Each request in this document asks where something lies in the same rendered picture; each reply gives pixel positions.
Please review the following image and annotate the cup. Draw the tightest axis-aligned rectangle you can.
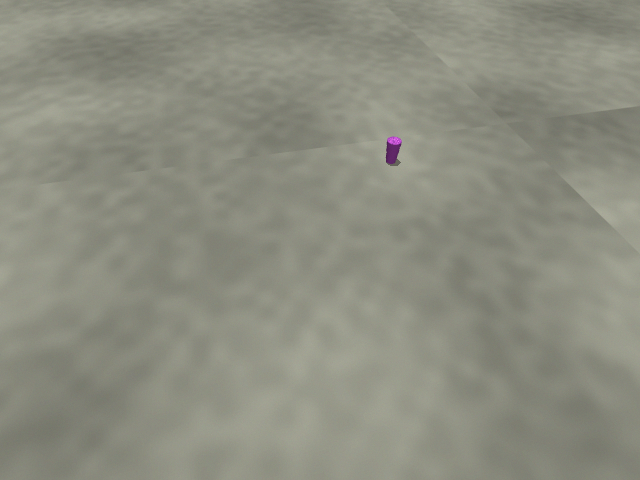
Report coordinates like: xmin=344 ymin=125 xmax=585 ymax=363
xmin=386 ymin=137 xmax=402 ymax=164

